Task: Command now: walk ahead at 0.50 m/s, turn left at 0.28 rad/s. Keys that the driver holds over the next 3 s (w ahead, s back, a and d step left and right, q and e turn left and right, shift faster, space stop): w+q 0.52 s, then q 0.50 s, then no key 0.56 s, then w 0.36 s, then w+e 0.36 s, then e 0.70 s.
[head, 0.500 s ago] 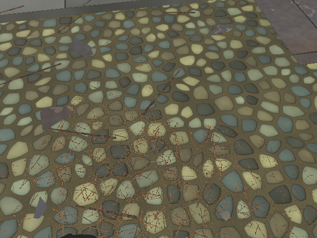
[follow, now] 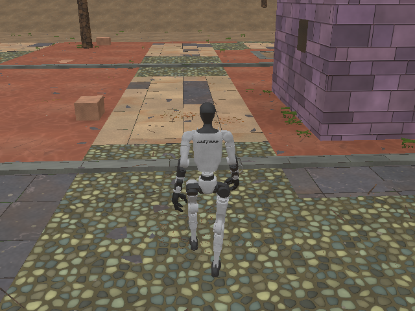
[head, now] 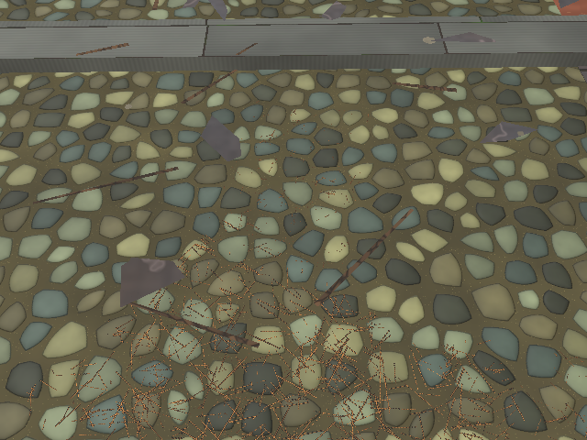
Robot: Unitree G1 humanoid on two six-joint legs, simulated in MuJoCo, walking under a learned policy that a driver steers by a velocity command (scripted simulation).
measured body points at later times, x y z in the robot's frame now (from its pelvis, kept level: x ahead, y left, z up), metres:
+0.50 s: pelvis +0.26 +0.05 +0.01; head +0.29 +0.07 +0.45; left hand +0.41 +0.32 -0.10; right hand +0.28 -0.22 -0.12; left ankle +0.18 +0.08 -0.74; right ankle +0.46 -0.08 -0.68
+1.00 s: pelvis +0.42 +0.05 +0.00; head +0.46 +0.06 +0.45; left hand +0.35 +0.33 -0.12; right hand +0.68 -0.10 -0.12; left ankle +0.40 +0.17 -0.69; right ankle +0.52 -0.01 -0.74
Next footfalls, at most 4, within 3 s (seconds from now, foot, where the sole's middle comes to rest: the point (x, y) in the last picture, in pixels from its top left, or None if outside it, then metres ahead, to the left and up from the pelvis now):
0.12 left None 0.22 0.09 -0.78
0.66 right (322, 402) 0.56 0.00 -0.78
1.12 left None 0.41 0.19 -0.78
1.50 right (323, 429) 0.50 0.00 -0.78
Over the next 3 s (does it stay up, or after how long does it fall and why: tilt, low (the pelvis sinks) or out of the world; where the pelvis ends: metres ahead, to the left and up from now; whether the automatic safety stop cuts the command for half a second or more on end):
stays up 0.78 0.33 -0.01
